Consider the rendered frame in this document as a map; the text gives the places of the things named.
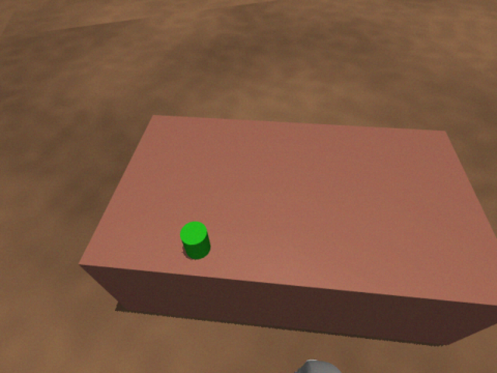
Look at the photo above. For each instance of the can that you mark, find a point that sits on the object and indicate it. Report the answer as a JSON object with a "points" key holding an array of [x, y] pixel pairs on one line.
{"points": [[195, 240]]}

